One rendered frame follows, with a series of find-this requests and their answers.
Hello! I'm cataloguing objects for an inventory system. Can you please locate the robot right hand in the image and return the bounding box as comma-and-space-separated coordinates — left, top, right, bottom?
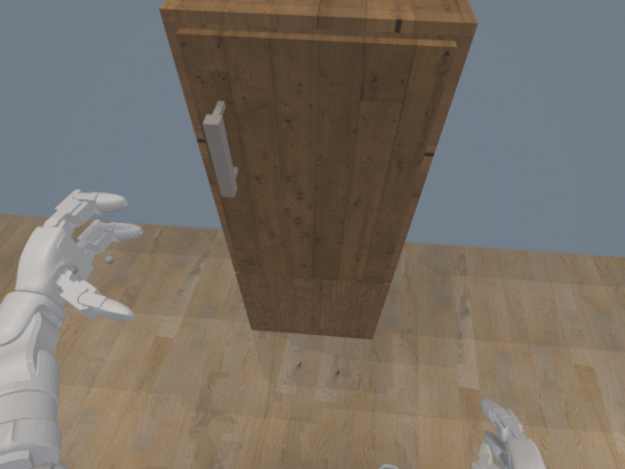
472, 398, 546, 469

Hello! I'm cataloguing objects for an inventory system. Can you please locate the handle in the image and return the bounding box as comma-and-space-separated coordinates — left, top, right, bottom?
202, 101, 238, 197

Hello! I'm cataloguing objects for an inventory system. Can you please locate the left robot forearm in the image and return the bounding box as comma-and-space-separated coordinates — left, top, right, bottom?
0, 290, 65, 469

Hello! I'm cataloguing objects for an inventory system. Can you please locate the cupboard door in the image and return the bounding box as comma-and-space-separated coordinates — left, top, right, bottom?
176, 27, 457, 284

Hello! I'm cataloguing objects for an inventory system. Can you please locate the robot left hand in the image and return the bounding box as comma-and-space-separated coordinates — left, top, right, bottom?
15, 190, 144, 321

